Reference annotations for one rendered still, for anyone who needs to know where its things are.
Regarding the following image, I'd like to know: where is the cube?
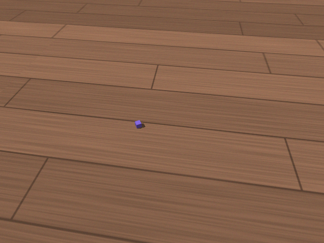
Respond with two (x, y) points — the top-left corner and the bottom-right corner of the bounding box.
(135, 120), (142, 128)

